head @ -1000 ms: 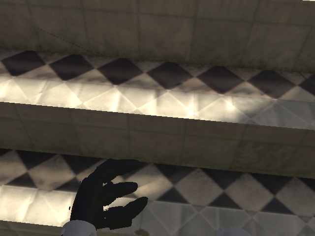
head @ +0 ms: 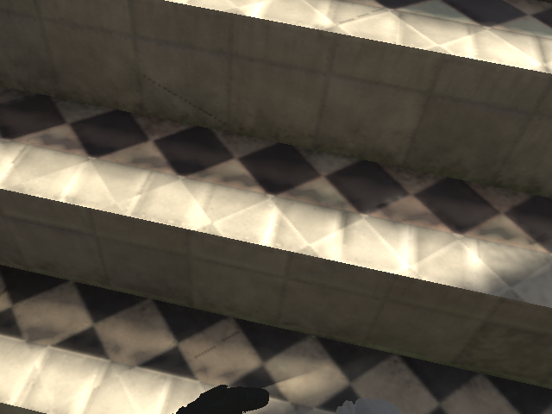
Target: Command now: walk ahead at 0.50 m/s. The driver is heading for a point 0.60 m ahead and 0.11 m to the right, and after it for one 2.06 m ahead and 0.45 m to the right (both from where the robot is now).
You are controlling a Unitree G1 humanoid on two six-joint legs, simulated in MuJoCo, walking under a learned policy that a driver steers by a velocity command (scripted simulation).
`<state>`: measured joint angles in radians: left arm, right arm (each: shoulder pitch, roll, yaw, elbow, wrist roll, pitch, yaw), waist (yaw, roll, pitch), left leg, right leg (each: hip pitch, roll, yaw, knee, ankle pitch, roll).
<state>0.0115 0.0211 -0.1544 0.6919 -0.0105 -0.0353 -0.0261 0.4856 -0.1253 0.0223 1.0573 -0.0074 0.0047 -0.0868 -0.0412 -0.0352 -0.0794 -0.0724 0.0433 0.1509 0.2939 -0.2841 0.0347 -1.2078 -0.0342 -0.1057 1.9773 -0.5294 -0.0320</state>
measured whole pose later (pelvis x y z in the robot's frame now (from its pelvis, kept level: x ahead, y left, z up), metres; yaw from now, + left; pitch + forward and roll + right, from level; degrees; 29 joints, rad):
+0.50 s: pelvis +0.05 +0.08 +0.13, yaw +0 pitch +1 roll -2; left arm 0.15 0.21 0.02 0.78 0.03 -0.04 0.05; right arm 0.31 -0.17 0.02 0.68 -0.01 0.07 -0.03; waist -0.09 -0.03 -0.16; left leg -0.77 0.11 -0.05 1.47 -0.16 0.00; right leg -0.49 -0.26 -0.16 1.06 -0.59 0.11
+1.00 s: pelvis +0.08 +0.20 +0.11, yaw -14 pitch +5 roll -2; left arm 0.51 0.23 0.02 0.77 -0.02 -0.03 0.05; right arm -0.15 -0.10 0.11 0.33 -0.03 -0.09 0.02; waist 0.06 -0.04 -0.03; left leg -0.74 0.02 -0.03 1.18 -0.56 0.03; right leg -0.54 0.18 0.03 1.18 -0.67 -0.07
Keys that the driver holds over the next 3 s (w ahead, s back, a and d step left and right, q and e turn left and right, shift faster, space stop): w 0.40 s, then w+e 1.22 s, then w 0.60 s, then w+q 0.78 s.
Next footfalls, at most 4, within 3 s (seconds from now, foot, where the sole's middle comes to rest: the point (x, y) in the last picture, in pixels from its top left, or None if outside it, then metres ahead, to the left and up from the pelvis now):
0.10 right None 0.08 -0.13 -0.57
0.52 left None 0.08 0.24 -0.57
0.80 right None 0.04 0.13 -0.58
1.00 left None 0.15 0.32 -0.56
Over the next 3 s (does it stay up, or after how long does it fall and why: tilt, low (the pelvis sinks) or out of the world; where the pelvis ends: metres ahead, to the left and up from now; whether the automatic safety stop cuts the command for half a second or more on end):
stays up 0.12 -0.11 0.20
